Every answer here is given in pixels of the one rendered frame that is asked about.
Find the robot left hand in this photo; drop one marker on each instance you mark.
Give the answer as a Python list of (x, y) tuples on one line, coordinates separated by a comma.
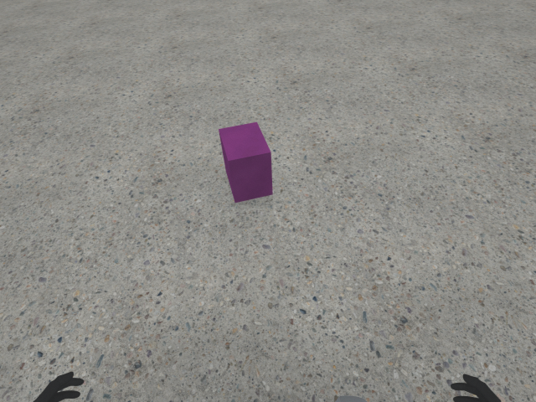
[(61, 382)]

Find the robot right hand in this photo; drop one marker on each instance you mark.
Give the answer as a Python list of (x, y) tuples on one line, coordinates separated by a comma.
[(474, 386)]

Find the carton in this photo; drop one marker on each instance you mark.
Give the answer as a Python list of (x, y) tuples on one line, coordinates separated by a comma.
[(247, 160)]

